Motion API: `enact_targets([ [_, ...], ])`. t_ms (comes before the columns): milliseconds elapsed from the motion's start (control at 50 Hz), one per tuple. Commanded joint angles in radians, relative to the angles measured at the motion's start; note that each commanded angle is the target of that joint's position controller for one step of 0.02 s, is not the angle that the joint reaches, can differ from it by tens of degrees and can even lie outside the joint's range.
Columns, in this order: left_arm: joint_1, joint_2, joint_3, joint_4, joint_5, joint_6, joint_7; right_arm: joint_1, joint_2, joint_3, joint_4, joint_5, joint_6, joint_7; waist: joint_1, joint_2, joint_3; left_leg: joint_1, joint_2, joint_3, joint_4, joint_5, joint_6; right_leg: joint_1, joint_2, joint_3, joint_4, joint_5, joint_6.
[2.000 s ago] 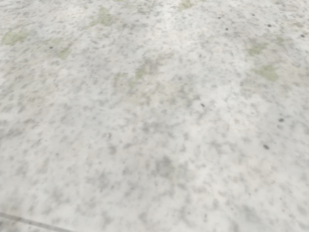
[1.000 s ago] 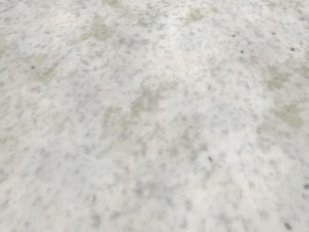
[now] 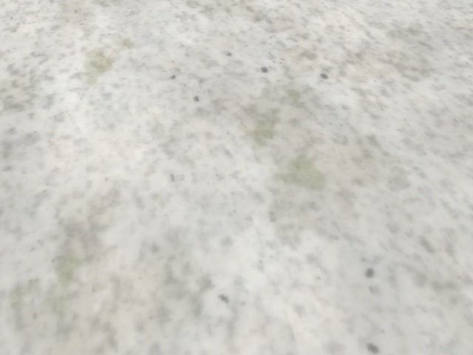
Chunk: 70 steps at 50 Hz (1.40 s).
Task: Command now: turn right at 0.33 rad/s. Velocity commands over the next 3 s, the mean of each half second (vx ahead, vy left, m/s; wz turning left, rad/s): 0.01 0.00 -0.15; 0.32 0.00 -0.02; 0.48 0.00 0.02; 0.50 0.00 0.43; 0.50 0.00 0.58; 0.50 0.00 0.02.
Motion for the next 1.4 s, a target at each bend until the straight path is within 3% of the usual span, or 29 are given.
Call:
enact_targets([
  [20,-0.011,0.134,0.026,-0.046,-0.002,-0.002,0.002,0.097,-0.069,-0.013,-0.036,0.007,-0.019,-0.006,-0.030,-0.119,-0.109,0.126,-0.035,0.043,-0.168,0.028,0.036,0.066,-0.264,0.310,-0.140,-0.086,-0.114],
  [60,-0.008,0.106,0.015,-0.043,-0.018,0.003,0.012,0.142,-0.082,-0.013,-0.026,-0.004,-0.034,-0.012,-0.051,-0.053,-0.082,0.258,0.011,-0.009,-0.438,0.121,0.075,-0.024,-0.201,0.278,-0.076,-0.175,-0.034],
  [80,0.038,0.043,-0.003,-0.046,-0.023,-0.002,0.015,0.124,-0.144,-0.018,-0.048,-0.025,-0.041,-0.016,-0.021,0.139,-0.101,0.297,0.235,-0.258,-0.568,0.017,0.120,-0.085,-0.105,0.171,0.106,-0.313,0.019],
  [100,-0.015,0.077,0.007,-0.057,-0.023,-0.007,0.021,0.035,-0.205,-0.028,-0.073,-0.027,-0.043,-0.007,-0.027,0.242,-0.011,0.124,0.374,-0.436,-0.619,0.089,0.217,-0.141,0.044,0.007,0.241,-0.400,0.043],
  [120,-0.019,0.107,0.015,-0.044,0.000,-0.009,0.017,0.022,-0.152,-0.017,-0.068,-0.029,-0.049,-0.004,-0.016,0.143,0.005,0.059,0.352,-0.377,-0.589,0.207,0.248,-0.059,-0.006,0.062,0.390,-0.386,0.047],
  [160,0.051,0.095,0.016,0.000,-0.010,-0.008,0.008,-0.051,-0.105,-0.003,-0.072,-0.014,-0.057,0.000,0.035,0.114,-0.009,0.089,0.239,-0.201,-0.531,0.392,0.208,-0.032,-0.004,0.051,0.499,-0.307,0.062],
  [340,0.015,0.040,-0.028,0.060,-0.034,-0.004,0.034,0.084,-0.136,-0.007,0.027,-0.009,-0.044,0.005,-0.040,0.169,-0.071,0.339,0.185,-0.124,-0.353,0.784,0.179,0.135,-0.073,-0.087,-0.051,-0.177,0.096],
  [400,0.033,0.136,-0.018,0.089,-0.004,-0.030,0.046,0.107,-0.107,-0.005,0.024,-0.001,-0.056,0.015,-0.079,0.005,-0.108,0.182,0.115,-0.079,-0.348,0.509,0.082,0.368,-0.248,0.088,-0.079,0.276,0.047],
  [420,-0.009,0.098,-0.029,0.106,-0.023,-0.032,0.039,0.103,-0.064,0.007,0.050,0.008,-0.051,0.014,-0.079,-0.077,-0.084,0.226,0.068,-0.041,-0.425,0.335,0.068,0.275,-0.251,0.083,-0.064,0.245,0.011],
  [460,-0.016,0.059,-0.042,0.117,-0.019,-0.041,0.033,0.046,-0.100,-0.002,0.073,-0.003,-0.041,0.010,-0.042,-0.049,-0.033,0.264,0.068,-0.039,-0.415,0.328,0.060,0.208,-0.221,0.075,-0.106,0.106,0.026],
  [520,0.049,0.114,-0.026,0.168,-0.014,-0.034,0.041,0.049,-0.091,-0.005,0.091,-0.013,-0.032,0.023,-0.031,-0.108,0.000,0.196,0.001,0.024,-0.314,0.004,0.079,0.171,-0.196,0.114,-0.162,-0.429,-0.023],
  [580,0.108,0.155,-0.008,0.179,-0.011,-0.030,0.034,-0.008,-0.057,0.003,0.067,-0.025,-0.040,0.037,0.011,-0.176,0.142,-0.020,-0.026,0.092,-0.112,-0.050,0.083,0.129,-0.353,0.347,-0.308,-0.758,-0.136],
  [640,0.079,0.140,-0.005,0.170,-0.005,-0.053,0.026,-0.007,-0.078,-0.004,0.052,-0.018,-0.069,0.049,-0.009,-0.142,0.130,-0.079,0.027,0.054,-0.042,-0.044,0.096,0.174,-0.390,0.359,-0.326,-0.600,-0.167],
  [720,-0.014,0.126,0.000,0.151,-0.021,-0.072,0.016,0.210,-0.057,-0.013,0.136,-0.009,-0.093,0.050,-0.127,-0.070,0.065,0.362,-0.043,0.134,-0.329,0.126,0.103,-0.033,-0.254,0.141,-0.168,-0.447,-0.095],
  [740,-0.034,0.089,-0.010,0.137,-0.013,-0.079,0.015,0.315,-0.094,-0.024,0.170,-0.015,-0.099,0.040,-0.165,0.030,0.048,0.514,0.024,0.016,-0.404,0.047,0.112,-0.162,-0.195,0.071,-0.006,-0.419,-0.066],
  [760,-0.051,-0.004,-0.037,0.100,-0.020,-0.089,0.006,0.426,-0.190,-0.044,0.185,-0.023,-0.107,0.032,-0.194,0.288,-0.005,0.603,0.279,-0.417,-0.617,-0.298,0.179,-0.310,-0.064,-0.090,0.331,-0.412,-0.015],
  [780,-0.072,0.064,-0.021,0.086,0.001,-0.091,0.003,0.425,-0.203,-0.046,0.201,-0.020,-0.100,0.038,-0.163,0.235,0.062,0.493,0.389,-0.622,-0.691,-0.415,0.244,-0.385,-0.058,-0.065,0.508,-0.449,-0.025],
  [820,-0.036,0.067,-0.020,0.109,0.001,-0.101,-0.018,0.242,-0.127,-0.023,0.145,-0.013,-0.108,0.042,-0.055,0.072,0.128,0.366,0.321,-0.463,-0.679,-0.293,0.231,-0.368,-0.157,-0.025,0.605,-0.265,-0.035],
  [940,-0.096,0.029,-0.031,0.103,0.012,-0.088,-0.038,0.338,-0.072,0.002,0.200,-0.004,-0.142,0.036,-0.059,0.085,0.056,0.442,0.203,-0.138,-0.644,0.373,0.199,-0.384,-0.191,-0.127,0.562,-0.075,0.039],
  [1080,-0.324,-0.003,-0.056,-0.003,-0.003,-0.086,-0.039,0.384,-0.072,0.013,0.234,-0.010,-0.142,0.028,-0.096,0.110,0.100,0.394,0.185,-0.030,-0.637,0.636,0.204,-0.285,-0.149,-0.208,0.232,0.033,0.041],
  [1140,-0.287,0.021,-0.049,-0.012,-0.005,-0.091,-0.027,0.352,-0.088,0.010,0.240,-0.009,-0.143,0.025,-0.057,0.109,0.082,0.435,0.216,-0.008,-0.575,0.855,0.189,-0.171,-0.121,-0.214,0.155,0.013,-0.012],
  [1180,-0.107,0.058,-0.028,0.039,-0.006,-0.101,-0.011,0.318,-0.112,0.004,0.239,-0.010,-0.139,0.022,0.024,0.112,-0.020,0.471,0.212,0.020,-0.358,1.131,0.162,0.023,-0.067,-0.218,0.125,-0.046,-0.053],
  [1200,0.061,0.078,-0.014,0.094,-0.003,-0.110,-0.001,0.302,-0.116,0.002,0.236,-0.007,-0.133,0.023,0.094,0.090,-0.107,0.420,0.182,0.047,-0.161,1.106,0.144,0.218,-0.055,-0.221,0.060,-0.017,-0.074],
  [1220,0.220,0.140,0.007,0.129,0.021,-0.117,0.011,0.311,-0.088,0.011,0.216,-0.002,-0.130,0.027,0.141,0.025,-0.208,0.230,0.141,0.069,0.114,0.806,0.133,0.460,-0.221,-0.040,0.039,-0.158,-0.114],
  [1240,0.272,0.227,0.027,0.132,0.041,-0.114,0.010,0.431,0.040,0.032,0.197,0.026,-0.127,0.040,0.063,-0.206,-0.332,-0.122,-0.042,0.099,0.508,0.009,0.091,0.704,-0.530,0.490,-0.058,-0.312,-0.247],
  [1260,0.206,0.190,0.023,0.129,-0.005,-0.103,-0.002,0.372,-0.069,0.003,0.203,0.005,-0.126,0.037,0.069,-0.095,-0.303,-0.213,-0.048,-0.032,0.613,-0.061,0.113,0.620,-0.514,0.643,-0.187,-0.402,-0.254],
  [1300,0.030,0.072,-0.007,0.104,-0.015,-0.116,-0.007,0.223,-0.069,-0.001,0.156,-0.002,-0.135,0.042,0.002,-0.015,-0.054,-0.233,0.052,-0.021,0.540,0.109,0.123,0.334,-0.436,0.335,-0.237,-0.278,-0.198],
  [1340,0.025,0.017,-0.026,0.131,-0.012,-0.134,0.000,0.226,-0.037,0.000,0.159,-0.024,-0.117,0.051,-0.059,-0.026,-0.012,-0.130,0.094,-0.020,0.444,0.143,0.109,0.185,-0.355,0.173,-0.269,-0.092,-0.144],
  [1400,0.101,0.027,-0.029,0.168,-0.016,-0.157,0.003,0.207,-0.009,0.002,0.152,-0.031,-0.089,0.066,-0.080,-0.031,-0.007,-0.128,0.106,0.010,0.373,0.160,0.083,0.158,-0.326,0.078,-0.294,0.050,-0.144],
])
Next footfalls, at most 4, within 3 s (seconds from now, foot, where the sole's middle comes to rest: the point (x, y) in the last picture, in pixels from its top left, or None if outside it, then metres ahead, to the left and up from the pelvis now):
0.06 left None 0.04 0.12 -0.77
0.38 right None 0.00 -0.10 -0.77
1.22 right None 0.41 -0.07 -0.77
1.78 left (231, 272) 0.71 0.08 -0.77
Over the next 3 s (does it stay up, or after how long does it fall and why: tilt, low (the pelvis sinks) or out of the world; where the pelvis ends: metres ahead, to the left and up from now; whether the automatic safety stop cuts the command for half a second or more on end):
stays up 1.15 0.23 0.01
